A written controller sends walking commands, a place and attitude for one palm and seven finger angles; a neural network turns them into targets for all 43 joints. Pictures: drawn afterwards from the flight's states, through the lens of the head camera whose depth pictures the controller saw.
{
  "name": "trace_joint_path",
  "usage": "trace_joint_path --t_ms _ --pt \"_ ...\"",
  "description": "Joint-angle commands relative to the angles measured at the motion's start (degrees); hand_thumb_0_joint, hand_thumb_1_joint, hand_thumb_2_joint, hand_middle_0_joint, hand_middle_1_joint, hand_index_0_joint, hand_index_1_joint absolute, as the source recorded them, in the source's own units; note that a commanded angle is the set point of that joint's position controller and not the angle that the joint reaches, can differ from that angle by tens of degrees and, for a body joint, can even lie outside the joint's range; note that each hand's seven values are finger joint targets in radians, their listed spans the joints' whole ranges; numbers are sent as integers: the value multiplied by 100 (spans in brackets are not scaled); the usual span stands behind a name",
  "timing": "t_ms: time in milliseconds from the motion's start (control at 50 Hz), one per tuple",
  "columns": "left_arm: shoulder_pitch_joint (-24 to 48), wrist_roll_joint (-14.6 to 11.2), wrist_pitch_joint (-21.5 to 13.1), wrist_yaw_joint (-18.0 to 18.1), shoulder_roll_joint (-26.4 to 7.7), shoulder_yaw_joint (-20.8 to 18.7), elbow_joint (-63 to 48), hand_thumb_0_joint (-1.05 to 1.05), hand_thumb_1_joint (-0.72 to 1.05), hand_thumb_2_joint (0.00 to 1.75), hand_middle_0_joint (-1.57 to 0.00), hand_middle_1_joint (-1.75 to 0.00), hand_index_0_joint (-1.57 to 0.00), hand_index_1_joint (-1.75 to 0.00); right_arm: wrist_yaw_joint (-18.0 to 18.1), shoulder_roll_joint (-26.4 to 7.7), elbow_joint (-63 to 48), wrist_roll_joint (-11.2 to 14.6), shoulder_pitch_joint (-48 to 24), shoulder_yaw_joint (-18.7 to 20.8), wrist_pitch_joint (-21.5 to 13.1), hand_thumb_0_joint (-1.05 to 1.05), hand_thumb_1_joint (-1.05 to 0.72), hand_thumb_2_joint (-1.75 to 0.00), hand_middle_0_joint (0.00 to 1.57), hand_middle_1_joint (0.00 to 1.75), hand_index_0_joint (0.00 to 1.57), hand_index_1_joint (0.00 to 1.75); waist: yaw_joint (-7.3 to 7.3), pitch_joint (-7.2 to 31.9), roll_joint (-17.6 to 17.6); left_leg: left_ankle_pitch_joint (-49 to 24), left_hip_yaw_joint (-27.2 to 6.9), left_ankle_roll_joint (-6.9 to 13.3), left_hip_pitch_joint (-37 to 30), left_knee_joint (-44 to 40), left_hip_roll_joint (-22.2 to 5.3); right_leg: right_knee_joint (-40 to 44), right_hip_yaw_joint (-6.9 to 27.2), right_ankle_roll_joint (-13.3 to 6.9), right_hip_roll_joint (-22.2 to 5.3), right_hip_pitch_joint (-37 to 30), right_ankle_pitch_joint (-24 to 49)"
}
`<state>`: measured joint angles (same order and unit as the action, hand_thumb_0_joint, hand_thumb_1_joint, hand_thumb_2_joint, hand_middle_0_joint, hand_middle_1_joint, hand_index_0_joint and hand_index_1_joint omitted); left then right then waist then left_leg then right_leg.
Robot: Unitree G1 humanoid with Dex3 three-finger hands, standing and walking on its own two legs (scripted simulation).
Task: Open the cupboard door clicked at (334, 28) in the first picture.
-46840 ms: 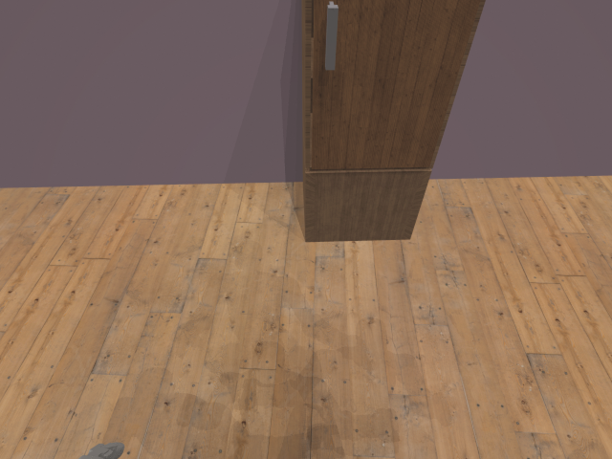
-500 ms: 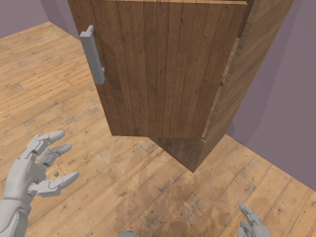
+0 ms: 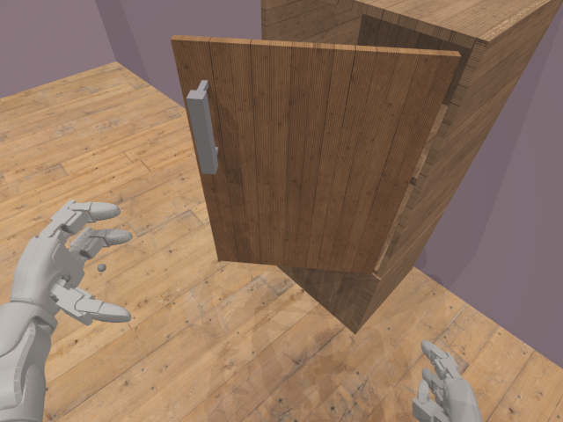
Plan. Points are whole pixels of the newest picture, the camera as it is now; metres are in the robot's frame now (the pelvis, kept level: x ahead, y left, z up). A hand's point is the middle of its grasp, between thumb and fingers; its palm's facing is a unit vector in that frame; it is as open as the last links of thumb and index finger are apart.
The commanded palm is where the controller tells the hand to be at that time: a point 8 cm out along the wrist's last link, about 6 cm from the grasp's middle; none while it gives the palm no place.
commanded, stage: raise the hand with hooked fingers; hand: left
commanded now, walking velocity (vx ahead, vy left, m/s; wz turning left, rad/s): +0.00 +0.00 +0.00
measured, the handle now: (206, 128) +0.54 +0.19 +0.13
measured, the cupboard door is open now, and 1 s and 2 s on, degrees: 40 40 40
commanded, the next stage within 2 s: move the hooked fingers beside the handle in 0.80 s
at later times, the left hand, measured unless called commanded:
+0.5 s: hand (107, 224) +0.30 +0.25 +0.15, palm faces +0.03 -1.00 -0.04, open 14.0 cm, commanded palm +0.27 +0.30 +0.16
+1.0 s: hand (116, 222) +0.31 +0.24 +0.15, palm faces +0.06 -1.00 -0.03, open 14.0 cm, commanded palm +0.28 +0.29 +0.15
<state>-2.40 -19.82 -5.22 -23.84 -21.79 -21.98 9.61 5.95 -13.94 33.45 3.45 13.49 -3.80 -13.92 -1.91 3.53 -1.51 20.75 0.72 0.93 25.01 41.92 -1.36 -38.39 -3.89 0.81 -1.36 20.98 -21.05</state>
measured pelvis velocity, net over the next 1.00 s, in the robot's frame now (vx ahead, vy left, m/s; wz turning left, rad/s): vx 0.00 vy -0.03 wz -0.01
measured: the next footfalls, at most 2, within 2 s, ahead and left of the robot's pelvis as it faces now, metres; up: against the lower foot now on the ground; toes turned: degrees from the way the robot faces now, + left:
none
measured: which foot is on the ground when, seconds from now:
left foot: down 0.00-1.00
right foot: down 0.00-1.00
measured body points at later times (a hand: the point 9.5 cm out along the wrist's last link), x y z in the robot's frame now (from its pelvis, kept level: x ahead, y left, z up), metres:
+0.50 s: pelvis +0.00 -0.02 +0.01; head +0.01 -0.03 +0.46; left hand +0.30 +0.31 +0.15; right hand +0.16 -0.27 -0.07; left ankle +0.01 +0.10 -0.72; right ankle -0.01 -0.13 -0.72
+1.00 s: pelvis +0.00 -0.03 +0.01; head +0.01 -0.05 +0.46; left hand +0.30 +0.30 +0.15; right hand +0.17 -0.27 -0.07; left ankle +0.01 +0.10 -0.72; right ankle -0.01 -0.13 -0.72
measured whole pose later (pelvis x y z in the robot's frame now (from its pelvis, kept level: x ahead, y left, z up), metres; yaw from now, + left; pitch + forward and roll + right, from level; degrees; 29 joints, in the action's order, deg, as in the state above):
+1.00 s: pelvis +0.00 -0.03 +0.01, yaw +0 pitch +1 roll +0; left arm 9.3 -18.5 -1.1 -25.7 -24.5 -25.4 20.9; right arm 7.7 -15.7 36.1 4.7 14.0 -3.1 -12.8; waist -1.5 2.0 -2.8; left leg 17.0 0.8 -1.1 17.7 33.3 -2.3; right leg -32.8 -3.8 -1.2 -0.1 15.3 -18.9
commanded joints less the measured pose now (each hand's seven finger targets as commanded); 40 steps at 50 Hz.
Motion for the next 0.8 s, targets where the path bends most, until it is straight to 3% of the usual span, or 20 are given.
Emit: trace_joint_path --t_ms 0,40,80,160,220,260,280,320,340,420,460,540,580,640,700,740,780 --pt "1555 -138 -138 -50 -1415 -603 -1019 0 -50 30 -30 -120 -30 -120 110 -844 -778 11 -322 340 -267 0 -90 -90 20 30 20 30 71 943 -332 -1456 -298 -10 -1091 -906 60 586 -59 -195 284 -94 1407" --pt "1834 -112 -103 -75 -1511 -588 -1008 0 -50 30 -30 -120 -30 -120 128 -853 -747 20 -360 312 -256 0 -90 -90 20 30 20 30 62 835 -456 -1460 -308 -14 -1155 -962 73 660 -33 -226 288 -175 1393" --pt "2036 -58 -76 -76 -1616 -639 -1090 0 -50 30 -30 -120 -30 -120 142 -829 -765 24 -376 298 -268 0 -90 -90 20 30 20 30 59 1053 -577 -1575 -318 -12 -1353 -1029 67 700 -35 -221 279 -253 1451" --pt "2179 -117 58 -144 -1826 -856 -788 0 -50 30 -30 -120 -30 -120 159 -843 -713 32 -381 280 -266 0 -90 -90 20 30 20 30 21 1061 -362 -1789 -292 9 -1431 -1109 87 839 -18 -215 263 -491 1755" --pt "2453 -95 196 -197 -1894 -850 -507 0 -50 30 -30 -120 -30 -120 180 -858 -676 63 -402 279 -242 0 -90 -90 20 30 20 30 43 887 -440 -1655 -267 14 -1421 -1188 103 951 -3 -202 241 -429 1665" --pt "2671 -102 272 -248 -2003 -872 -352 0 -50 30 -30 -120 -30 -120 187 -877 -669 79 -398 272 -219 0 -90 -90 20 30 20 30 50 849 -216 -1573 -240 44 -1395 -1231 117 1048 30 -195 235 -508 1655" --pt "2762 -71 303 -256 -2017 -849 -306 0 -50 30 -30 -120 -30 -120 199 -877 -675 93 -413 281 -212 0 -90 -90 20 30 20 30 54 867 -365 -1537 -227 43 -1425 -1248 126 1064 45 -198 229 -504 1599" --pt "2389 -94 385 -306 -1795 -746 107 0 -50 30 -30 -120 -30 -120 182 -880 -684 98 -364 293 -198 0 -90 -90 20 30 20 30 49 771 -108 -1533 -222 55 -1369 -1254 127 1079 22 -188 225 -462 1625" --pt "2272 -131 385 -360 -1798 -741 152 0 -50 30 -30 -120 -30 -120 156 -897 -685 101 -353 304 -194 0 -90 -90 20 30 20 30 15 742 72 -1582 -187 71 -1340 -1223 127 1105 69 -184 214 -550 1737" --pt "2466 -117 235 -309 -1977 -910 -425 0 -50 30 -30 -120 -30 -120 120 -874 -767 85 -413 347 -205 0 -90 -90 20 30 20 30 -8 1144 -330 -1802 -112 79 -1542 -1163 162 1035 110 -164 191 -643 1998" --pt "2484 -121 167 -236 -2057 -1000 -490 0 -50 30 -30 -120 -30 -120 108 -864 -745 74 -408 339 -209 0 -90 -90 20 30 20 30 -16 1072 -195 -1820 -94 86 -1489 -1183 147 1047 127 -162 203 -721 2055" --pt "2515 -78 78 -111 -2131 -1084 -507 0 -50 30 -30 -120 -30 -120 142 -861 -687 69 -390 361 -224 0 -90 -90 20 30 20 30 -17 1006 -211 -1722 -28 98 -1478 -1181 150 1086 186 -133 173 -726 2007" --pt "2549 -33 97 -91 -2012 -1001 -429 0 -50 30 -30 -120 -30 -120 164 -835 -686 72 -409 354 -232 0 -90 -90 20 30 20 30 12 978 -328 -1705 -2 102 -1476 -1193 161 1090 196 -121 159 -694 2029" --pt "2566 -53 119 -144 -1944 -878 -337 0 -50 30 -30 -120 -30 -120 184 -853 -655 87 -406 354 -238 0 -90 -90 20 30 20 30 43 842 -147 -1608 15 115 -1434 -1169 149 1138 249 -94 142 -663 1985" --pt "2508 -54 124 -175 -1948 -930 -275 0 -50 30 -30 -120 -30 -120 196 -843 -662 78 -404 359 -246 0 -90 -90 20 30 20 30 42 1020 -153 -1704 29 124 -1473 -1133 170 1098 260 -70 128 -718 2185" --pt "2433 -120 126 -209 -1968 -955 -158 0 -50 30 -30 -120 -30 -120 185 -864 -632 80 -400 356 -234 0 -90 -90 20 30 20 30 22 918 90 -1678 28 116 -1338 -1097 153 1109 314 -41 110 -763 2238" --pt "2571 -91 92 -212 -1974 -949 -297 0 -50 30 -30 -120 -30 -120 185 -846 -650 88 -437 364 -237 0 -90 -90 20 30 20 30 29 1037 -210 -1718 40 114 -1425 -1100 174 1068 300 -55 113 -728 2270"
